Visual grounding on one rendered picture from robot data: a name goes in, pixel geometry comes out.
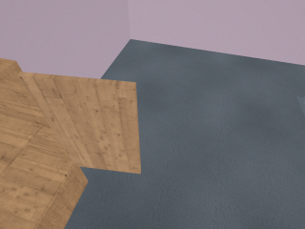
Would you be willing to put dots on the cupboard door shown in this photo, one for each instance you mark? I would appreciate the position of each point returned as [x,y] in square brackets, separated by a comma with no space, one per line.
[95,120]

